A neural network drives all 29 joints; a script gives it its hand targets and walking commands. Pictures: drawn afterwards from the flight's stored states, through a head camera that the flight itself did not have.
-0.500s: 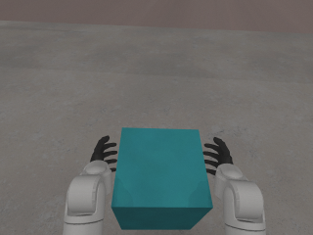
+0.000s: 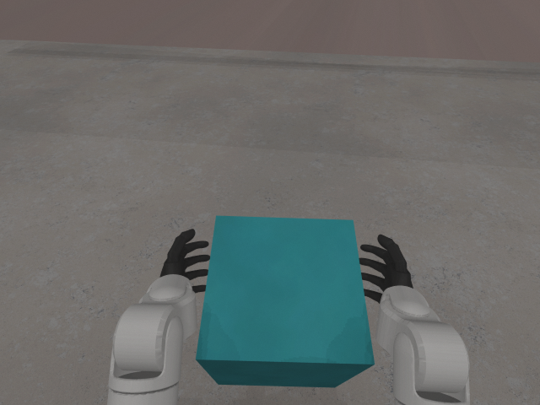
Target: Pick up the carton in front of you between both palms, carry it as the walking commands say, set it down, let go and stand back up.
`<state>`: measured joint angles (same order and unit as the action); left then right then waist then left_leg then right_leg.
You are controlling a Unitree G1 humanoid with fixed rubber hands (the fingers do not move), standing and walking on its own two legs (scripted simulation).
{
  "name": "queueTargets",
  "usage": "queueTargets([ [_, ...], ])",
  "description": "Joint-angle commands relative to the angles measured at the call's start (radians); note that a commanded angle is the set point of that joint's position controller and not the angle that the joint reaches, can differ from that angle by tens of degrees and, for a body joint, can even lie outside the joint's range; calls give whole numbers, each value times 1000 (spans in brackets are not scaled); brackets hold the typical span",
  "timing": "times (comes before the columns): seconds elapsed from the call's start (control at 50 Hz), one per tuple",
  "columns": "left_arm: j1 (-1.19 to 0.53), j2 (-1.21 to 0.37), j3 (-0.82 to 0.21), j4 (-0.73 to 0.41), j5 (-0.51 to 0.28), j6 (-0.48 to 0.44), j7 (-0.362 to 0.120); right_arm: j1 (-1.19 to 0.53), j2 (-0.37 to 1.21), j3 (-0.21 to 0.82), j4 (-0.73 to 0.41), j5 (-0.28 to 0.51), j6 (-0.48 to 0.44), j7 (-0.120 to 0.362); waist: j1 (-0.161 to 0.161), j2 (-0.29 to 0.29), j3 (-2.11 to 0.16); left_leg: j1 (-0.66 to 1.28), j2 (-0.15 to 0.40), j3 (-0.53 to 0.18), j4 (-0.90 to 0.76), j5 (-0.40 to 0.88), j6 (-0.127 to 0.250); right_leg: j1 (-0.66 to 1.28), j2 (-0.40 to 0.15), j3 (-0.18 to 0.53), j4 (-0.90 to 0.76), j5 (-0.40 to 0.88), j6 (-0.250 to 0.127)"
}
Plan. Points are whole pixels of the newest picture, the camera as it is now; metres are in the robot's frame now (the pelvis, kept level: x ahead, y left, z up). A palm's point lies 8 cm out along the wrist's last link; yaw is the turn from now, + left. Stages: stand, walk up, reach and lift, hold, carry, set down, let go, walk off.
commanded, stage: carry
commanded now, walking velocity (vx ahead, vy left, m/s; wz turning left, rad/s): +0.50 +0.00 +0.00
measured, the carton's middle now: (280, 308) +0.29 +0.00 -0.02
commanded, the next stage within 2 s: none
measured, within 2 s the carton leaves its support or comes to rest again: neither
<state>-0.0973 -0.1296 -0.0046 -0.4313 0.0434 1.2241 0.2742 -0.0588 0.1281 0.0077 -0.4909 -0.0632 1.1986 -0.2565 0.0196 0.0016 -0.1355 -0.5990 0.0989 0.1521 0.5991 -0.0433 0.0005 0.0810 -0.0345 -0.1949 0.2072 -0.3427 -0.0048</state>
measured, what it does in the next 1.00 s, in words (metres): walks ahead: left foot, then right foot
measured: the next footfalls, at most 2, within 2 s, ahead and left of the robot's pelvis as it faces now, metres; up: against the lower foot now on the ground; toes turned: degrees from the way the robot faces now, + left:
left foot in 0.08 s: +0.25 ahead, +0.13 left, +0.00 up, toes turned +10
right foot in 0.52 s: +0.51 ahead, -0.10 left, +0.00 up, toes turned +13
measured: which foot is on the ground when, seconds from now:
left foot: up 0.00-0.06, down 0.08-0.54, up 0.56-0.68, down 0.70-1.00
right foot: down 0.00-0.10, up 0.12-0.50, down 0.52-1.00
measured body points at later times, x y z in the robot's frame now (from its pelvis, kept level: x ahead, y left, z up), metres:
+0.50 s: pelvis +0.32 -0.01 -0.01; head +0.30 -0.02 +0.44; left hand +0.58 +0.13 +0.09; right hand +0.57 -0.16 +0.09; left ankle +0.21 +0.12 -0.74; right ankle +0.47 -0.11 -0.73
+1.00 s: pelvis +0.45 -0.04 -0.01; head +0.41 -0.04 +0.44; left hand +0.72 +0.11 +0.09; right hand +0.72 -0.18 +0.10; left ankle +0.37 +0.09 -0.74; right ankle +0.48 -0.11 -0.74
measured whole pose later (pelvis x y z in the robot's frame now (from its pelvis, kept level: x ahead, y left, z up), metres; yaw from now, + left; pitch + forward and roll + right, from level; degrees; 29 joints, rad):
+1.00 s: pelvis +0.45 -0.04 -0.01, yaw +1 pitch +3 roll +0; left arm -0.17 -0.14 0.03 -0.32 0.09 1.25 0.27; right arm -0.15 0.13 -0.03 -0.36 -0.08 1.22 -0.24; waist -0.01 0.00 -0.15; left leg -0.17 0.07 0.09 0.51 -0.38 -0.04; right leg -0.34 -0.02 -0.23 0.52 -0.24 -0.08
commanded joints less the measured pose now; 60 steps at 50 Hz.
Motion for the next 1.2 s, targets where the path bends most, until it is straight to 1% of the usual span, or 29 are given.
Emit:
queueTargets([
  [0.0, -326, -810, -437, -86, -256, -23, -187, -282, 838, 441, -5, 266, 4, 164, -31, -159, -140, 346, -109, 123, -126, 18, 43, -25, -162, -46, 268, 854, -36],
  [0.02, -339, -801, -440, -108, -252, -27, -190, -313, 838, 440, -13, 269, 3, 167, -56, -65, -171, 543, -96, 113, -139, -42, 64, -168, -126, -57, 475, 738, -20],
  [0.04, -324, -830, -456, -95, -263, -22, -196, -286, 825, 438, -10, 274, -4, 174, -62, 108, -301, 814, 123, -260, -168, -29, 161, -411, -49, -51, 790, 486, 16],
  [0.06, -320, -853, -458, -98, -261, -33, -205, -284, 862, 435, 36, 271, -9, 178, -36, 324, -327, 939, 328, -666, -295, 74, 246, -698, 75, 27, 1044, -76, 39],
  [0.08, -328, -910, -486, -103, -263, -47, -209, -282, 932, 468, -2, 276, -28, 188, -45, 203, -353, 965, 329, -611, -298, 218, 295, -790, 34, 126, 1180, -141, 15],
  [0.12, -400, -1003, -536, -138, -282, -80, -220, -331, 1031, 477, -24, 299, -55, 218, -46, 114, -288, 785, 281, -417, -298, 210, 196, -770, -69, 189, 1116, -93, -11],
  [0.14, -385, -1025, -524, -127, -268, -91, -230, -364, 1045, 480, -34, 296, -68, 226, -40, 55, -265, 700, 264, -401, -335, 110, 166, -722, -88, 207, 1023, -37, -15],
  [0.16, -374, -1051, -535, -109, -266, -103, -234, -370, 1064, 479, -33, 299, -78, 233, -34, 72, -256, 640, 247, -312, -381, 14, 127, -688, -102, 197, 957, 11, -8],
  [0.22, -366, -1071, -538, -116, -271, -133, -234, -340, 1052, 496, -39, 298, -99, 249, -33, 89, -197, 559, 198, -198, -447, -88, 123, -648, -69, 114, 759, 89, -2],
  [0.24, -344, -1064, -539, -142, -262, -138, -233, -342, 1049, 510, -45, 316, -103, 252, -37, 141, -189, 589, 197, -179, -451, -102, 127, -659, -69, 113, 677, 85, 8],
  [0.34, -300, -972, -536, -121, -251, -122, -217, -256, 936, 486, -38, 270, -95, 224, -34, 177, -77, 583, 131, 29, -367, 294, 86, -597, -24, -9, 376, 263, 25],
  [0.42, -288, -880, -518, -151, -291, -80, -209, -281, 845, 483, -117, 256, -62, 183, -10, 86, -95, 465, 91, 72, -171, 157, 16, -320, -8, -36, 214, 460, 19],
  [0.44, -289, -862, -517, -157, -289, -69, -202, -269, 824, 470, -105, 246, -52, 171, -2, 51, -145, 432, 68, 66, -55, 144, -16, -189, -47, -8, 170, 513, 12],
  [0.46, -286, -816, -487, -166, -287, -60, -196, -271, 822, 486, -122, 243, -33, 161, -10, -90, -207, 324, 20, 45, 53, -29, -57, -44, -178, 143, 219, 766, -24],
  [0.48, -276, -780, -476, -144, -294, -48, -188, -267, 795, 479, -95, 241, -11, 152, -2, -213, -283, 233, -48, 9, 209, -329, -70, 78, -302, 331, 207, 1047, -107],
  [0.5, -265, -783, -476, -136, -293, -38, -181, -266, 788, 480, -101, 257, -5, 144, -1, -222, -309, 192, -58, -55, 300, -532, -67, 99, -363, 389, 175, 1105, -178],
  [0.52, -270, -787, -459, -139, -286, -40, -173, -300, 783, 506, -113, 276, 1, 143, -11, -228, -288, 186, -32, -122, 279, -557, -52, 58, -359, 381, 178, 988, -188],
  [0.54, -272, -792, -453, -155, -292, -43, -177, -319, 823, 519, -148, 305, -3, 145, -12, -156, -285, 192, -29, -104, 172, -557, -36, 54, -333, 351, 139, 866, -160],
  [0.56, -348, -822, -481, -208, -309, -49, -183, -323, 849, 537, -143, 304, 4, 154, -8, -180, -297, 226, -28, -104, 72, -535, -32, 5, -306, 303, 122, 771, -138],
  [0.58, -353, -851, -472, -161, -300, -39, -186, -302, 890, 503, -58, 283, 10, 159, -15, -152, -272, 275, -43, -97, -35, -483, -22, -35, -249, 223, 114, 719, -107],
  [0.64, -396, -899, -506, -164, -315, -43, -214, -300, 936, 491, -33, 265, 0, 179, -21, -122, -284, 444, -25, -48, -214, -240, -9, -139, -229, 180, 107, 385, -56],
  [0.72, -439, -900, -458, -124, -295, -28, -227, -403, 915, 489, -71, 269, 3, 190, -22, -52, -195, 418, 23, -95, -182, -259, -3, -233, -176, 165, 90, 89, -35],
  [0.78, -395, -882, -451, -70, -268, -19, -223, -343, 908, 438, 54, 238, 26, 193, -23, 18, -161, 363, 63, -125, -185, -147, -12, -185, -166, 156, 157, 417, -31],
  [0.8, -373, -874, -417, -15, -255, -16, -220, -366, 905, 447, 43, 255, 24, 195, -24, -28, -190, 379, 63, -126, -161, -50, -12, -139, -165, 153, 220, 578, -39],
  [0.86, -410, -877, -425, -29, -251, -16, -216, -374, 898, 445, 53, 256, 23, 202, -22, -32, -194, 368, 64, -99, -118, 46, -22, -171, -153, 123, 277, 724, -46],
  [0.96, -481, -939, -460, -80, -275, -25, -212, -363, 955, 416, 83, 277, 14, 215, -16, 39, -272, 403, 53, -99, -82, 244, -22, -161, -136, 108, 360, 803, -50],
  [1.02, -465, -988, -433, -47, -279, -26, -219, -450, 989, 420, 11, 289, 1, 209, -22, 36, -276, 437, 61, -107, -62, 267, -15, -197, -119, 104, 365, 710, -48],
  [1.06, -493, -961, -448, -95, -276, -30, -215, -410, 1017, 412, 79, 283, 7, 211, -25, -9, -292, 414, 57, -106, -75, 172, -13, -168, -127, 106, 365, 694, -44],
  [1.18, -486, -974, -464, -94, -292, -26, -220, -402, 965, 397, 39, 261, 9, 207, -20, 0, -241, 440, 58, -108, -99, 98, -3, -251, -124, 118, 335, 538, -43],
])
